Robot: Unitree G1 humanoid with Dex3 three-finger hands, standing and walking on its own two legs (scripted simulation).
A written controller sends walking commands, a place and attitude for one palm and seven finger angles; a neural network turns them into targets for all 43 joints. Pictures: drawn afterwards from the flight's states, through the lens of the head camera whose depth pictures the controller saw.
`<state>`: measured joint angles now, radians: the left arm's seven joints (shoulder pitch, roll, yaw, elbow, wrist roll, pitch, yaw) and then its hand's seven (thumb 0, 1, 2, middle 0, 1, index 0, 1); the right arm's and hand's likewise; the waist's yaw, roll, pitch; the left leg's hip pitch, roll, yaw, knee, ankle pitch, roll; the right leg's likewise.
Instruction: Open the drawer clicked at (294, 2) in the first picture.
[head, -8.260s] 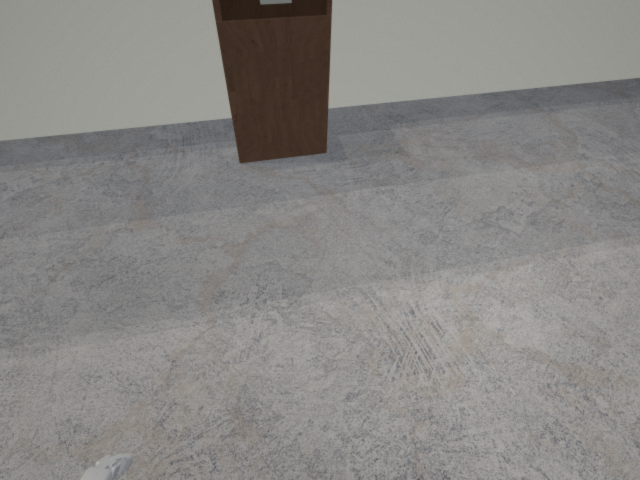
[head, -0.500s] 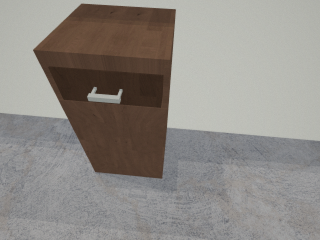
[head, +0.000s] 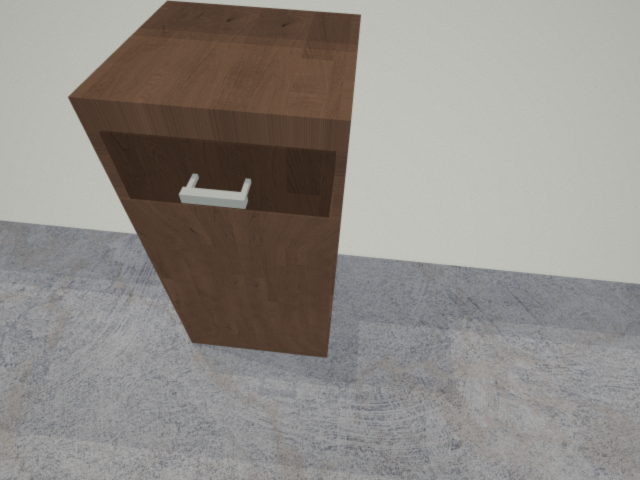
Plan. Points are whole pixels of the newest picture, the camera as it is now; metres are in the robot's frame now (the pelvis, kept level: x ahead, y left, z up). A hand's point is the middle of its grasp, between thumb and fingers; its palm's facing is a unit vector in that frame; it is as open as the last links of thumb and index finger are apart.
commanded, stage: come to a stop and stand still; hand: left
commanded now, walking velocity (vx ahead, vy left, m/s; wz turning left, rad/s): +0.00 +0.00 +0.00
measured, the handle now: (217, 189) +0.58 +0.23 -0.01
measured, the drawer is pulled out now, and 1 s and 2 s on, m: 0.00 0.00 0.00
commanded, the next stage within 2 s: look again from close up in 0.04 s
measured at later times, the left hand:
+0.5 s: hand out of the picture +0.01 +0.19 -0.18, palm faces +0.05 -0.97 -0.22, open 7.4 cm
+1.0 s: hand out of the picture -0.10 +0.17 -0.18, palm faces +0.08 -0.98 -0.16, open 7.4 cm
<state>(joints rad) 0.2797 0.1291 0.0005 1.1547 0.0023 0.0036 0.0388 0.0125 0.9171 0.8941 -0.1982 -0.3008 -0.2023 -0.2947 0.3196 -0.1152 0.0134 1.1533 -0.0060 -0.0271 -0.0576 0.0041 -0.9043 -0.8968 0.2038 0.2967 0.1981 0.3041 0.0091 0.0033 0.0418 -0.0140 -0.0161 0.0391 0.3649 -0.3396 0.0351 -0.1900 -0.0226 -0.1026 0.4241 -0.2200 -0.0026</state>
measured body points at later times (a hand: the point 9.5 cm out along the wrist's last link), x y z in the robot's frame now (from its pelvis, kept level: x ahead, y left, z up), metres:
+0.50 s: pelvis -0.04 +0.00 -0.01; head -0.06 +0.01 +0.44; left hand +0.01 +0.24 -0.16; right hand +0.01 -0.26 -0.15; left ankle -0.09 +0.09 -0.74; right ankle +0.00 -0.12 -0.74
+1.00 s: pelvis -0.06 +0.00 +0.00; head -0.07 +0.01 +0.45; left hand -0.10 +0.22 -0.17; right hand -0.11 -0.22 -0.16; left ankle -0.09 +0.09 -0.74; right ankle +0.00 -0.12 -0.74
